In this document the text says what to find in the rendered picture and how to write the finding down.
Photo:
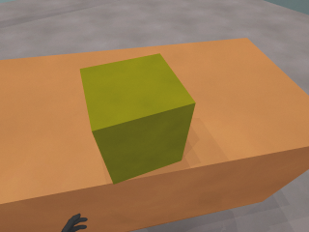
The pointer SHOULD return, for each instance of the carton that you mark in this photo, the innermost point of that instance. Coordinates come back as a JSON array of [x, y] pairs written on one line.
[[139, 113]]

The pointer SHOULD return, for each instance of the left robot hand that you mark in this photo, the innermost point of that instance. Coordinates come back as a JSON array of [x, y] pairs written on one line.
[[70, 226]]

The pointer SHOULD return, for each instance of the pedestal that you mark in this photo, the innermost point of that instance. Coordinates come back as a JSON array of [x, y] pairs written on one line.
[[248, 138]]

